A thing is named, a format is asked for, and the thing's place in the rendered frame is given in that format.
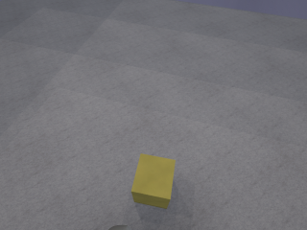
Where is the carton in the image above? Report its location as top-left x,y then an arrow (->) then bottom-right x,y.
131,153 -> 176,209

